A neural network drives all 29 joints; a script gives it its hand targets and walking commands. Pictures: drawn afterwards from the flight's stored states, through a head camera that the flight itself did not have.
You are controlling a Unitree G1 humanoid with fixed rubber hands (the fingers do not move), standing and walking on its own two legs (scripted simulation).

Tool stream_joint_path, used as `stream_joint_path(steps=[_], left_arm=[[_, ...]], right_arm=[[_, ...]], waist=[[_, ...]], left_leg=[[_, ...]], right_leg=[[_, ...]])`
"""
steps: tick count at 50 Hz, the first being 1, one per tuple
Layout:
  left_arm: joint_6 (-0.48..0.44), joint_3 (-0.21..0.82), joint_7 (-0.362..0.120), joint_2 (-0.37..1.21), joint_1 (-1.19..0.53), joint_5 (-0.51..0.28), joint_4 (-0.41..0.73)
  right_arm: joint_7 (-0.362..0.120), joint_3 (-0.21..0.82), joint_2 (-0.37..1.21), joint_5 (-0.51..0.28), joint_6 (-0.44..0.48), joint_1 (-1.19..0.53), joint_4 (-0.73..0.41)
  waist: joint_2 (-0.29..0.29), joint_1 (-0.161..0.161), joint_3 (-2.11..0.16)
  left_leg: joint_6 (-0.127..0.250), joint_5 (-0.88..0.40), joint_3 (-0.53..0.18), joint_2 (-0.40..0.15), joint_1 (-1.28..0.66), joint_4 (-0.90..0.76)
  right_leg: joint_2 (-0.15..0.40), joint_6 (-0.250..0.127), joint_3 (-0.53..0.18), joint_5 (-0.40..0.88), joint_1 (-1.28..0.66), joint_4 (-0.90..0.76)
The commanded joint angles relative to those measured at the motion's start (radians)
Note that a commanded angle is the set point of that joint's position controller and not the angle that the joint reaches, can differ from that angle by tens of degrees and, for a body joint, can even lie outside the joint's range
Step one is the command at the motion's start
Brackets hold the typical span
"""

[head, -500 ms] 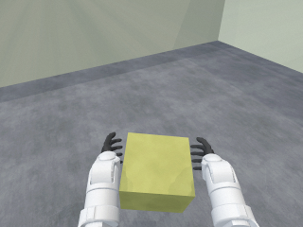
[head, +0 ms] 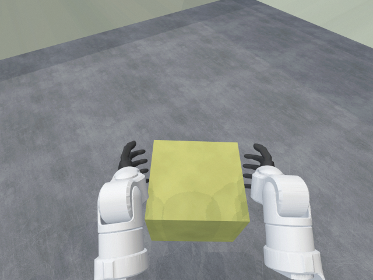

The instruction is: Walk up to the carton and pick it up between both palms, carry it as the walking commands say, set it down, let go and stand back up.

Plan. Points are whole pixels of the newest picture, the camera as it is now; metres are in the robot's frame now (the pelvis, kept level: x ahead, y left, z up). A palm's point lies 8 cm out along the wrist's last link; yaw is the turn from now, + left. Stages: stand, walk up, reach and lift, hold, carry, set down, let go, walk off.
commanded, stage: carry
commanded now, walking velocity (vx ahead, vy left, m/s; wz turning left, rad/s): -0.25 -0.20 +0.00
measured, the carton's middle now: (194, 191) +0.33 -0.01 -0.02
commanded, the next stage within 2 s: none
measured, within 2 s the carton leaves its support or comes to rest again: neither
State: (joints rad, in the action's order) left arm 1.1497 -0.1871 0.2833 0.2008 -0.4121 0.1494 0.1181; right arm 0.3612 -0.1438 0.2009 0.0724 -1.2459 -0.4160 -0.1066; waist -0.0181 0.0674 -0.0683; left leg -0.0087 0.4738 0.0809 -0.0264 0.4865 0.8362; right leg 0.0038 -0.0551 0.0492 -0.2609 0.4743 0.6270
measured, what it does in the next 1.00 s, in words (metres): walks backwards: left foot, then right foot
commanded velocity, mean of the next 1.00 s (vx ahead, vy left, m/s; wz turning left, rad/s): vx -0.25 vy -0.20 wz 0.00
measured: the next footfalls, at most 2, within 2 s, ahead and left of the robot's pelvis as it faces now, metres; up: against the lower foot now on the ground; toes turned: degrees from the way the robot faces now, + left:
left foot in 0.04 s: +0.00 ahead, +0.12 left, +0.00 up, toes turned +6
right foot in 0.32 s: -0.02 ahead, -0.23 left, +0.00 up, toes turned +0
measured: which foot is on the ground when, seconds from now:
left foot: up 0.00-0.02, down 0.04-0.32, up 0.34-0.56, down 0.58-0.92, up 0.94-1.00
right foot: down 0.00-0.04, up 0.06-0.30, down 0.32-0.58, up 0.60-0.90, down 0.92-1.00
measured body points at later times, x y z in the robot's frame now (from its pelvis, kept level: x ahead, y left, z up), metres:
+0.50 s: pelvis -0.14 -0.11 +0.00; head -0.13 -0.12 +0.45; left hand +0.18 +0.02 +0.09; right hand +0.16 -0.25 +0.06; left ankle -0.16 +0.00 -0.68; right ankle -0.06 -0.23 -0.73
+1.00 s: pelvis -0.28 -0.24 +0.00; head -0.24 -0.26 +0.45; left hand +0.04 -0.09 +0.08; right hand +0.05 -0.36 +0.04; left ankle -0.24 -0.07 -0.69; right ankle -0.26 -0.37 -0.73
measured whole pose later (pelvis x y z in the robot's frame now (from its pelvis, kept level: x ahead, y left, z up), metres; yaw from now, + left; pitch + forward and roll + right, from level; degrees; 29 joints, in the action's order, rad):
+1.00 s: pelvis -0.28 -0.24 +0.00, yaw +2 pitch +5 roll +0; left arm 1.19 -0.17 0.40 0.21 -0.44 0.08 0.07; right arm 0.18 -0.18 0.19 0.20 -1.23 -0.39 -0.06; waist 0.04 -0.03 -0.03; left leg -0.06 0.51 0.02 -0.11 0.60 0.90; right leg 0.05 0.02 0.02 -0.29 0.40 0.60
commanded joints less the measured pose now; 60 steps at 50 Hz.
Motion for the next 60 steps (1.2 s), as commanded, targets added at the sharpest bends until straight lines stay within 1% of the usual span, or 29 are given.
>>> stream_joint_path(steps=[1,2,3,4,6,8,11,14,16,17,18,22,26,28,30,31,33,35,36,41,43,45,46,47,49,51,53,59,60], left_arm=[[0.066,0.641,-0.385,0.966,-0.418,-0.382,0.053],[0.067,0.656,-0.386,0.993,-0.468,-0.403,0.025],[0.076,0.647,-0.391,1.038,-0.47,-0.4,0.0],[0.08,0.661,-0.394,1.073,-0.382,-0.397,-0.136],[0.06,0.706,-0.396,1.121,-0.5,-0.435,-0.074],[0.061,0.751,-0.423,1.043,-0.603,-0.504,0.078],[0.082,0.725,-0.436,1.075,-0.575,-0.529,0.064],[0.1,0.698,-0.448,1.06,-0.516,-0.537,0.006],[0.11,0.662,-0.453,1.048,-0.461,-0.501,-0.07],[0.117,0.651,-0.46,1.035,-0.449,-0.49,-0.125],[0.11,0.643,-0.466,1.055,-0.425,-0.474,-0.141],[0.074,0.65,-0.457,1.081,-0.559,-0.474,-0.011],[0.065,0.577,-0.429,1.029,-0.473,-0.406,-0.02],[0.071,0.572,-0.413,1.067,-0.403,-0.391,-0.12],[0.075,0.643,-0.398,1.088,-0.486,-0.412,-0.064],[0.074,0.63,-0.4,1.1,-0.495,-0.406,-0.108],[0.052,0.672,-0.398,1.096,-0.616,-0.425,-0.013],[0.051,0.697,-0.409,1.09,-0.572,-0.484,0.04],[0.062,0.694,-0.417,1.098,-0.6,-0.494,0.034],[0.105,0.677,-0.429,1.094,-0.538,-0.505,-0.081],[0.093,0.699,-0.434,1.041,-0.52,-0.493,-0.003],[0.11,0.693,-0.451,1.075,-0.466,-0.502,-0.097],[0.104,0.67,-0.451,1.033,-0.462,-0.487,-0.105],[0.099,0.679,-0.456,1.025,-0.532,-0.496,-0.04],[0.084,0.631,-0.458,1.057,-0.441,-0.471,-0.124],[0.066,0.62,-0.45,1.091,-0.385,-0.459,-0.097],[0.048,0.6,-0.431,1.06,-0.516,-0.442,0.052],[0.044,0.591,-0.384,0.995,-0.345,-0.347,0.014],[0.046,0.652,-0.391,1.003,-0.397,-0.371,0.06]], right_arm=[[-0.497,0.657,0.999,-0.457,0.02,-0.55,-0.083],[-0.505,0.634,0.988,-0.46,0.019,-0.575,-0.094],[-0.508,0.615,0.997,-0.44,0.014,-0.527,-0.045],[-0.507,0.581,0.971,-0.411,0.009,-0.443,0.027],[-0.506,0.568,0.981,-0.375,0.023,-0.454,0.042],[-0.491,0.572,1.026,-0.357,0.039,-0.487,-0.03],[-0.473,0.583,1.043,-0.403,0.042,-0.632,-0.16],[-0.45,0.541,0.997,-0.326,0.038,-0.445,-0.045],[-0.456,0.528,0.989,-0.318,0.029,-0.442,-0.021],[-0.459,0.553,0.986,-0.302,0.038,-0.413,-0.001],[-0.461,0.579,1.0,-0.308,0.037,-0.462,-0.016],[-0.49,0.666,1.05,-0.427,0.056,-0.699,-0.127],[-0.495,0.627,1.055,-0.431,0.023,-0.56,-0.004],[-0.504,0.612,1.045,-0.447,0.01,-0.62,0.001],[-0.523,0.543,1.038,-0.426,0.007,-0.538,0.047],[-0.538,0.559,1.04,-0.432,0.01,-0.592,0.032],[-0.543,0.556,1.05,-0.416,0.022,-0.603,0.037],[-0.528,0.54,1.036,-0.402,0.03,-0.541,-0.014],[-0.518,0.539,1.045,-0.402,0.032,-0.587,-0.03],[-0.491,0.509,0.995,-0.344,0.03,-0.546,-0.025],[-0.481,0.511,0.988,-0.301,0.037,-0.409,0.041],[-0.478,0.514,0.967,-0.28,0.035,-0.432,-0.01],[-0.484,0.524,1.007,-0.298,0.035,-0.448,0.044],[-0.48,0.532,1.018,-0.271,0.045,-0.418,0.05],[-0.474,0.652,1.055,-0.362,0.053,-0.606,-0.085],[-0.473,0.697,1.03,-0.403,0.07,-0.644,-0.166],[-0.478,0.692,1.074,-0.427,0.06,-0.608,-0.142],[-0.485,0.662,1.044,-0.452,0.024,-0.469,-0.027],[-0.502,0.668,1.043,-0.451,0.022,-0.491,-0.052]], waist=[[-0.069,-0.052,-0.469],[0.142,-0.05,-0.486],[0.351,-0.053,-0.462],[0.378,-0.051,-0.47],[0.133,-0.041,-0.459],[0.212,-0.067,-0.397],[0.277,-0.054,-0.392],[0.197,-0.066,-0.432],[0.049,-0.066,-0.421],[-0.273,-0.072,-0.39],[-0.335,-0.067,-0.378],[-0.094,-0.075,-0.376],[-0.243,-0.085,-0.328],[-0.069,-0.068,-0.343],[0.429,-0.082,-0.354],[0.315,-0.067,-0.293],[0.058,-0.054,-0.364],[0.116,-0.066,-0.366],[0.227,-0.067,-0.376],[0.26,-0.041,-0.356],[0.294,-0.056,-0.351],[0.187,-0.055,-0.377],[-0.004,-0.05,-0.355],[-0.266,-0.056,-0.324],[-0.358,-0.068,-0.397],[-0.163,-0.062,-0.392],[-0.105,-0.061,-0.414],[-0.209,-0.075,-0.507],[-0.106,-0.068,-0.506]], left_leg=[[0.017,-0.383,-0.061,-0.113,-0.187,-0.337],[0.052,-0.864,-0.229,-0.268,-0.366,-0.33],[0.168,-1.343,-0.473,-0.494,-0.54,-0.302],[0.222,-1.412,-0.445,-0.527,-0.572,-0.324],[0.189,-1.206,-0.327,-0.437,-0.573,-0.306],[0.163,-1.011,-0.209,-0.358,-0.392,-0.305],[0.101,-0.826,-0.105,-0.286,-0.284,-0.343],[0.064,-0.701,-0.119,-0.258,-0.292,-0.279],[0.002,-0.383,0.004,-0.118,-0.141,-0.119],[-0.044,0.132,0.049,-0.034,0.098,0.111],[-0.033,0.24,0.0,-0.01,0.063,0.339],[-0.028,0.075,-0.016,-0.01,0.003,0.268],[0.002,0.044,0.041,0.015,-0.139,-0.13],[0.035,-0.095,-0.071,-0.06,-0.339,-0.41],[0.152,-0.463,-0.532,-0.519,-0.366,-0.498],[0.213,-0.671,-0.467,-0.53,-0.27,-0.496],[0.168,-0.879,-0.308,-0.396,-0.344,-0.39],[0.107,-0.714,-0.126,-0.273,-0.343,-0.363],[0.104,-0.75,-0.126,-0.285,-0.386,-0.363],[0.105,-0.435,-0.203,-0.318,-0.317,-0.439],[0.077,-0.686,-0.16,-0.307,-0.325,-0.342],[-0.003,-0.592,-0.087,-0.202,-0.253,-0.244],[-0.04,-0.405,-0.021,-0.143,-0.09,-0.137],[-0.066,0.138,0.037,-0.035,0.128,0.094],[-0.03,0.229,-0.009,0.01,0.116,0.346],[-0.035,0.095,-0.03,0.005,0.108,0.442],[-0.039,0.047,-0.024,-0.022,0.108,0.369],[-0.008,-0.001,-0.007,0.024,-0.162,-0.318],[0.019,-0.06,-0.003,0.003,-0.278,-0.424]], right_leg=[[0.181,-0.081,-0.066,0.816,-0.309,0.047],[0.119,-0.033,-0.062,0.465,-0.114,0.121],[0.023,0.021,-0.014,-0.144,0.18,0.274],[0.005,0.034,-0.054,-0.291,0.267,0.389],[-0.019,0.045,-0.175,-0.188,0.302,0.522],[0.06,0.063,-0.12,-0.124,0.168,0.362],[0.006,0.085,-0.021,-0.098,0.002,0.192],[-0.032,0.083,0.061,-0.016,-0.156,-0.118],[0.098,0.038,-0.117,0.343,-0.27,-0.233],[0.324,-0.047,-0.318,0.655,-0.345,-0.225],[0.366,-0.139,-0.288,0.718,-0.244,-0.211],[0.201,-0.075,-0.138,0.434,-0.231,-0.18],[0.181,-0.066,-0.118,0.011,-0.146,-0.26],[0.129,-0.032,-0.106,-0.027,-0.041,-0.163],[0.011,0.052,-0.071,-0.222,0.247,0.262],[-0.003,0.057,-0.179,-0.198,0.243,0.444],[-0.02,0.056,-0.198,-0.062,0.227,0.599],[0.002,0.083,-0.157,-0.045,0.181,0.542],[0.025,0.102,-0.152,-0.067,0.184,0.469],[0.004,0.11,0.0,-0.143,0.007,0.148],[-0.02,0.095,0.049,-0.076,-0.07,-0.03],[0.064,0.065,-0.065,0.134,-0.234,-0.26],[0.199,0.029,-0.21,0.438,-0.282,-0.248],[0.336,-0.048,-0.309,0.856,-0.388,-0.183],[0.297,-0.137,-0.193,1.081,-0.388,-0.106],[0.217,-0.088,-0.12,0.84,-0.355,-0.11],[0.236,-0.085,-0.12,0.7,-0.377,-0.131],[0.239,-0.074,-0.235,0.417,-0.484,-0.168],[0.256,-0.052,-0.253,0.301,-0.392,-0.212]])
